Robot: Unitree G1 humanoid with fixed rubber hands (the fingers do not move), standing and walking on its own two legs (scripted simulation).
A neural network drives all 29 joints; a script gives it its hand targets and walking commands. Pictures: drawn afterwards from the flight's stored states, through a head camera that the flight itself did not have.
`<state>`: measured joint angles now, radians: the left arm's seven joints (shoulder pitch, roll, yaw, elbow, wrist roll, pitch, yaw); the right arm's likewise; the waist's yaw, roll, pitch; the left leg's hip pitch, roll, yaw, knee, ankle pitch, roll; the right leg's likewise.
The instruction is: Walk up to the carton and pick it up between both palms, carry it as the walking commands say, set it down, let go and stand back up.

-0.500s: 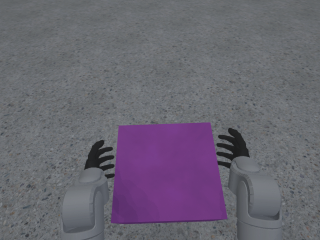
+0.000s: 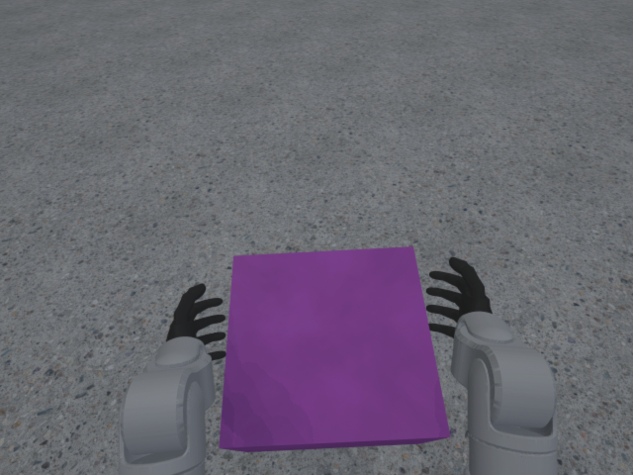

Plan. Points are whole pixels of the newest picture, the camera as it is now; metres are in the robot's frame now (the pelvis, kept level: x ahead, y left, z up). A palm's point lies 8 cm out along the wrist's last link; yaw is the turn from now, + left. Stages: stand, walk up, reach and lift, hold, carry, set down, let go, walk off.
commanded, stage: carry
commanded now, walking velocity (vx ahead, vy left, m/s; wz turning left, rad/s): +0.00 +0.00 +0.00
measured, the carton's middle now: (328, 351) +0.30 +0.00 +0.01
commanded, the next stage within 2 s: none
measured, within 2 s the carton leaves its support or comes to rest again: neither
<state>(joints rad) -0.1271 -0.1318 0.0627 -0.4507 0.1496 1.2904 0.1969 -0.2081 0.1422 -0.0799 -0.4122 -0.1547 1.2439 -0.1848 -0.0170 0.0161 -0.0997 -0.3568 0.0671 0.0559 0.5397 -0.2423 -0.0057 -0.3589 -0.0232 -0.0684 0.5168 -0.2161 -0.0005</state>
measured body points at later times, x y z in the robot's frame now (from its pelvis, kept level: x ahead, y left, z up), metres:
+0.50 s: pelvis +0.00 +0.00 +0.00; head -0.01 +0.00 +0.45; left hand +0.26 +0.16 +0.09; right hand +0.28 -0.16 +0.11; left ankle +0.02 +0.14 -0.73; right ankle +0.03 -0.12 -0.73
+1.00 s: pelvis +0.00 +0.00 +0.00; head -0.02 +0.00 +0.45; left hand +0.27 +0.16 +0.08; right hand +0.28 -0.16 +0.10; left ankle +0.02 +0.14 -0.73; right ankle +0.03 -0.12 -0.73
